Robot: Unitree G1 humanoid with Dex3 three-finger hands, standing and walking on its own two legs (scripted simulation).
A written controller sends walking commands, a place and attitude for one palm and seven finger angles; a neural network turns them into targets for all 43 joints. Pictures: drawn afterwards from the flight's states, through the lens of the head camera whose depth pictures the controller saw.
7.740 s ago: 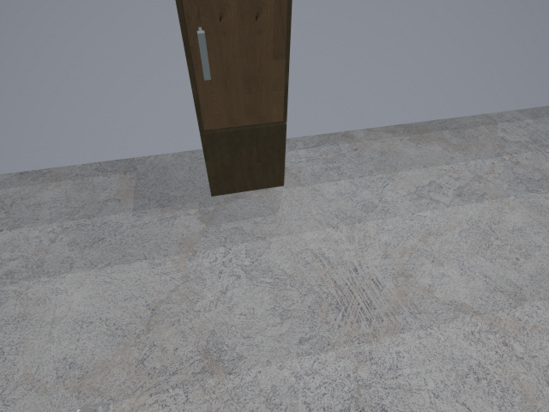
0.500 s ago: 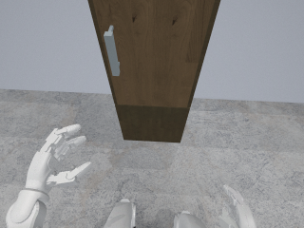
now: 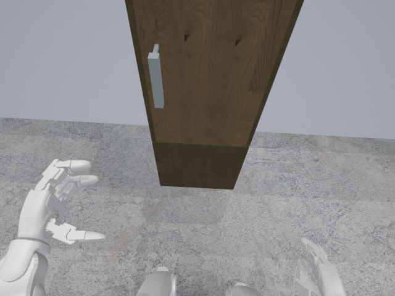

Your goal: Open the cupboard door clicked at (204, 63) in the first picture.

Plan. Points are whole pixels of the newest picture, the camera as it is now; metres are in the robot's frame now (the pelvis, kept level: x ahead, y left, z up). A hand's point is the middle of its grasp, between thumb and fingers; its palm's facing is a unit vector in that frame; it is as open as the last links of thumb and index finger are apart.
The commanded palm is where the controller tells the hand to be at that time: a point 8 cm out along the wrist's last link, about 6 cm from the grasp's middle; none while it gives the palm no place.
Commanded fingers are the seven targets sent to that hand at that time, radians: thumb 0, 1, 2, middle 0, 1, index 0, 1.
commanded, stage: raise the hand with hooked fingers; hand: left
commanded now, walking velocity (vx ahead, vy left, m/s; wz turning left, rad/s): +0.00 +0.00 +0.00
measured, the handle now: (158, 77) +0.63 +0.15 +0.05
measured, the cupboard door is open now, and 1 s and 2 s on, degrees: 0 0 0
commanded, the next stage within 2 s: move the hooked fingers beside the handle in 0.90 s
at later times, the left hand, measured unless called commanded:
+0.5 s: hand (58, 181) +0.30 +0.28 +0.07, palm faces +0.02 -1.00 -0.05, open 14.0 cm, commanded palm +0.27 +0.32 +0.07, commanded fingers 0.00 -0.50 0.30 -0.30 -1.20 -0.30 -1.20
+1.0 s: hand (69, 182) +0.29 +0.26 +0.07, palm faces +0.03 -1.00 -0.05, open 14.0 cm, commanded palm +0.27 +0.31 +0.07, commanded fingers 0.00 -0.50 0.30 -0.30 -1.20 -0.30 -1.20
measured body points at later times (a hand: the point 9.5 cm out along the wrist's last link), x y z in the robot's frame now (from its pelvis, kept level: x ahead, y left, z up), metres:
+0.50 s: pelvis +0.00 +0.00 +0.01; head +0.07 +0.02 +0.46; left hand +0.29 +0.33 +0.08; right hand +0.15 -0.25 -0.07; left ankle +0.05 +0.09 -0.67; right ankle +0.01 -0.12 -0.67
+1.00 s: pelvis +0.01 -0.01 +0.01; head +0.07 +0.00 +0.46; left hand +0.29 +0.31 +0.08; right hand +0.16 -0.26 -0.07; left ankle +0.05 +0.09 -0.67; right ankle +0.01 -0.12 -0.67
